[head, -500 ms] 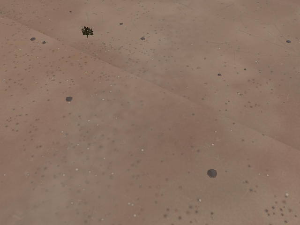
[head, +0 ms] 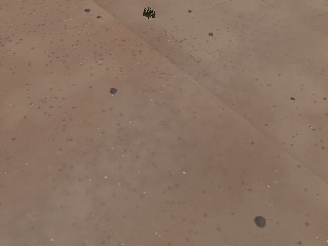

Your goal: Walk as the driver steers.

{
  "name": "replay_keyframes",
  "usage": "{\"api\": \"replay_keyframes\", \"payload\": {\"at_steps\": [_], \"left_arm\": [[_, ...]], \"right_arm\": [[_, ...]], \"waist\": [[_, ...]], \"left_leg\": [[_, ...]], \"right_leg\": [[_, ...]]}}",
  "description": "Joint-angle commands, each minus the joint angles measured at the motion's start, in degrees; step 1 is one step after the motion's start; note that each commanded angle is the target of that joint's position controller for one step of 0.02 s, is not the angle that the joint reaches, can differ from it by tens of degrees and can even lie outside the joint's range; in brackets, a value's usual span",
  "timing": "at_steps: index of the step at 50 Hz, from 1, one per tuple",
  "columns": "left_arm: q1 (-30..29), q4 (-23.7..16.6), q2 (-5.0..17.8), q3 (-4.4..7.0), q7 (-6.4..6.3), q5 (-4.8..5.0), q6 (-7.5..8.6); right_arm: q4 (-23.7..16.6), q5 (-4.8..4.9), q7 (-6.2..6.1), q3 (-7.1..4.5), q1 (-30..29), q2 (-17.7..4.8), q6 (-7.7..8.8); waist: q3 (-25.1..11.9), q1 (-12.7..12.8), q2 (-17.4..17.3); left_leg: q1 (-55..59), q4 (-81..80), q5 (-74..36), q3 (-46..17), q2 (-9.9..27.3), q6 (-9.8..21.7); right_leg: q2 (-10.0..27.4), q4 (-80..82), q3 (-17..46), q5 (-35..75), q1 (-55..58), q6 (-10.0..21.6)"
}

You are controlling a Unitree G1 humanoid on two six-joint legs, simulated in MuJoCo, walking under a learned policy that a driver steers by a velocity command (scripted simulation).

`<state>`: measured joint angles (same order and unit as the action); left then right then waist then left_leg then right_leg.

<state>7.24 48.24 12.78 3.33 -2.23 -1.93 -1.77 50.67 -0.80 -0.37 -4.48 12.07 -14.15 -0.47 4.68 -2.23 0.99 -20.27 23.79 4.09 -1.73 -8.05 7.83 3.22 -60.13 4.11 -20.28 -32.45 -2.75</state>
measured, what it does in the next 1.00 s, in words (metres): walks ahead, turning left: right foot, then left foot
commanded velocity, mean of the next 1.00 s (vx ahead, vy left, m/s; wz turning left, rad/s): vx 0.28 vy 0.00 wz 0.48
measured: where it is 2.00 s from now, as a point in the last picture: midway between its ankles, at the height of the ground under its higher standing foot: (93, 195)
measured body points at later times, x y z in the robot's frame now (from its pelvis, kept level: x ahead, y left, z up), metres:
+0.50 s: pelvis +0.04 -0.06 +0.02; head +0.06 -0.08 +0.46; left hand +0.03 +0.24 -0.09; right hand +0.22 -0.30 -0.12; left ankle +0.03 +0.08 -0.64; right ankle +0.03 -0.16 -0.73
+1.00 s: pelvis +0.21 +0.10 +0.01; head +0.23 +0.12 +0.46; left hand +0.10 +0.33 -0.14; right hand +0.43 -0.07 -0.11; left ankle +0.18 +0.15 -0.73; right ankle +0.23 -0.07 -0.65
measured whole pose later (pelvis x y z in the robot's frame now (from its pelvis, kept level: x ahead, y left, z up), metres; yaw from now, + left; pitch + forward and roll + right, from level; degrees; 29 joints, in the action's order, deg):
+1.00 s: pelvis +0.21 +0.10 +0.01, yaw +29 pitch +1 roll +0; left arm 20.1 50.5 14.2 2.4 1.5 -1.4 2.6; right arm 48.4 -1.2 0.9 -2.0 11.9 -13.6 2.8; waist 2.9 2.4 1.5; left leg -11.9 22.8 11.8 3.1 -4.1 5.3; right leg 5.7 -63.7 -1.5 -17.8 -24.6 2.5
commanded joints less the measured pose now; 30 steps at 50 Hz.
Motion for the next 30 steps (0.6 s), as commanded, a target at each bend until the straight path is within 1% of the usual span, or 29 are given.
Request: {"api": "replay_keyframes", "payload": {"at_steps": [1,2,4,7,10,12,13,14,15,16,17,18,19,20,21,22,24,26,28,30], "left_arm": [[3.2,-2.6,5.4,1.35,-0.21,0.13,-0.81],[2.3,-3.1,5.5,1.36,-0.25,0.24,-0.83],[1.1,-3.9,5.7,1.28,-0.39,0.50,-0.65],[0.5,-4.8,5.8,1.00,-0.58,0.91,-0.14],[1.2,-5.5,6.0,0.68,-0.71,1.54,0.47],[3.6,-5.5,6.3,0.51,-0.84,2.09,0.94],[6.4,-5.0,6.6,0.44,-0.78,2.16,1.24],[10.1,-4.2,6.5,0.42,-0.79,2.00,1.52],[13.6,-3.6,8.4,0.90,-1.22,1.32,1.78],[12.8,-4.5,13.6,1.96,-1.93,1.18,1.86],[6.8,-6.6,17.8,2.69,-1.76,-0.58,1.97],[3.5,-6.8,13.8,2.00,-1.49,-0.48,2.12],[2.2,-7.0,11.1,1.21,-1.18,0.05,2.60],[1.4,-7.4,9.9,0.87,-0.73,0.29,3.03],[1.7,-7.4,9.9,0.83,-0.61,0.71,3.38],[3.0,-7.5,9.5,0.80,-0.19,0.62,3.72],[8.0,-6.0,9.6,1.09,0.65,0.38,4.54],[12.5,-4.5,10.0,1.47,1.05,0.34,5.33],[15.1,-3.4,10.3,1.72,1.26,0.40,5.83],[16.4,-2.6,10.2,1.79,1.41,0.42,6.12]], "right_arm": [[-3.8,0.01,-0.30,-2.11,1.3,-8.8,-0.30],[-4.0,-0.04,-0.33,-2.23,1.7,-9.0,-0.53],[-4.3,-0.23,-0.34,-2.46,2.5,-9.3,-0.78],[-4.8,-0.53,-0.20,-2.70,2.9,-9.5,-0.94],[-5.4,-0.75,0.13,-2.88,2.1,-9.8,-1.22],[-5.8,-0.67,0.46,-2.97,1.1,-9.9,-1.51],[-5.9,-0.45,0.66,-3.08,0.7,-9.9,-1.72],[-6.3,-0.07,0.77,-3.16,-1.1,-9.9,-2.03],[-7.4,0.47,0.63,-2.90,-3.1,-8.7,-2.06],[-7.3,1.03,0.16,-1.97,1.3,-3.9,-1.99],[-8.6,0.12,-0.01,-2.35,-2.0,-6.4,-1.24],[-8.2,-1.60,0.45,-3.18,-3.0,-10.6,-0.84],[-7.2,-1.85,1.53,-3.18,-0.6,-9.9,-0.66],[-6.3,-1.83,2.23,-2.93,1.8,-9.2,-0.74],[-5.8,-1.99,2.93,-2.79,2.6,-8.7,-0.97],[-5.8,-1.82,3.43,-2.46,2.4,-8.2,-1.08],[-7.2,-1.69,4.09,-1.84,-1.4,-7.2,-1.04],[-8.1,-1.65,4.48,-1.53,-4.2,-6.9,-0.92],[-8.6,-1.58,4.74,-1.30,-6.5,-6.7,-0.80],[-9.4,-1.49,5.04,-0.97,-8.8,-6.2,-0.65]], "waist": [[-8.4,0.6,-6.4],[-7.9,0.2,-6.7],[-7.5,-0.3,-7.0],[-7.5,-0.6,-7.3],[-7.8,-0.3,-7.8],[-8.1,0.7,-8.5],[-9.4,1.9,-8.2],[-9.1,4.4,-7.9],[-7.1,6.6,-6.0],[-8.5,4.2,8.0],[-2.9,4.1,13.8],[0.0,1.6,4.9],[-1.3,-0.1,4.7],[-2.3,-1.0,5.0],[-2.1,-0.7,6.4],[-1.8,0.1,6.6],[0.1,2.6,5.4],[0.6,4.7,4.7],[1.1,6.0,5.0],[1.7,6.7,5.3]], "left_leg": [[7.0,-10.3,11.2,-20.4,14.7,4.1],[7.5,-10.7,13.8,-21.8,14.8,4.0],[8.7,-10.7,15.4,-24.1,15.1,4.1],[9.7,-9.9,14.1,-26.5,15.1,4.4],[9.2,-9.1,10.5,-28.6,14.6,4.4],[7.9,-8.6,7.3,-30.0,14.1,3.6],[5.8,-9.2,13.7,-30.2,13.0,2.8],[0.7,-9.6,23.1,-29.3,10.6,0.9],[-8.0,-7.6,31.0,-25.8,5.8,-3.4],[-14.6,11.6,35.0,-15.8,-0.1,-5.9],[-24.1,22.8,26.1,-6.7,-4.1,-6.4],[-21.9,28.5,18.8,-8.6,1.7,-6.7],[-19.0,32.3,15.1,-7.8,1.6,-6.7],[-18.4,36.3,13.0,-6.8,2.0,-7.2],[-19.3,40.2,12.0,-5.1,2.7,-7.6],[-20.7,42.3,11.2,-4.2,3.8,-7.8],[-25.2,42.6,9.3,-3.8,5.6,-8.4],[-27.7,40.6,8.0,-3.8,6.8,-9.2],[-28.6,37.3,7.3,-3.3,7.6,-9.7],[-28.6,33.5,6.5,-2.3,8.4,-9.7]], "right_leg": [[-1.1,2.5,-0.5,1.1,-0.2,-0.9],[-1.4,3.8,-0.2,0.9,-0.6,-0.9],[-2.0,6.3,0.2,0.0,-0.7,-0.7],[-3.4,10.2,0.6,-1.9,1.2,0.4],[-5.4,15.4,0.5,-3.9,6.0,1.8],[-6.8,21.3,0.3,-4.7,11.2,3.0],[-7.6,26.2,-0.1,-5.0,16.4,3.9],[-8.3,34.4,-1.2,-3.0,24.0,5.0],[-5.4,44.4,0.6,-3.2,32.7,6.3],[10.0,50.2,16.0,-17.1,37.5,8.1],[19.6,56.3,31.4,-23.0,29.4,12.8],[16.9,55.0,25.3,-20.1,24.6,12.4],[13.7,53.7,20.4,-16.0,23.3,11.2],[11.2,53.4,15.6,-12.6,24.4,10.0],[9.6,53.5,12.1,-11.2,25.1,9.9],[8.8,53.6,9.8,-10.0,25.9,9.9],[9.4,53.7,7.6,-6.5,29.3,10.5],[10.0,53.5,5.6,-2.1,33.4,10.7],[10.4,53.3,3.3,2.3,35.9,10.8],[11.0,53.2,1.0,6.5,37.1,11.0]]}}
